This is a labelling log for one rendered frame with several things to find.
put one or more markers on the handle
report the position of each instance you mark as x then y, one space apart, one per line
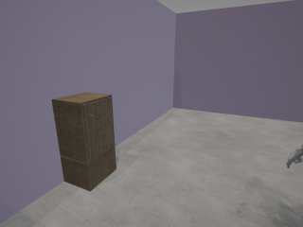
92 121

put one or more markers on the robot left hand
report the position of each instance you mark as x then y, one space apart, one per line
292 158

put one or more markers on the cupboard door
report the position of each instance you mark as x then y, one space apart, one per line
102 136

